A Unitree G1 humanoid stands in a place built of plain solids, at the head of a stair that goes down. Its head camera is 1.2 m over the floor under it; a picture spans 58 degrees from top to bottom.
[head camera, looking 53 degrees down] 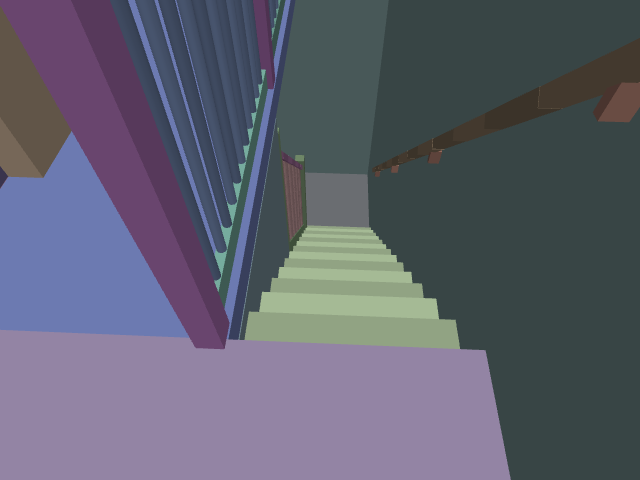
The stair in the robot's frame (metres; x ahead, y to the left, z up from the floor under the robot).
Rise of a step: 0.21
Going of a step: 0.21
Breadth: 0.75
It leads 2 degrees to the right of straight ahead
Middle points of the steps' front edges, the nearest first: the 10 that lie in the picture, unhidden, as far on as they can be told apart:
0.52 -0.11 0.00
0.72 -0.11 -0.21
0.93 -0.12 -0.43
1.13 -0.13 -0.64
1.34 -0.14 -0.85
1.54 -0.15 -1.06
1.75 -0.16 -1.28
1.96 -0.17 -1.49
2.16 -0.18 -1.70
2.37 -0.19 -1.92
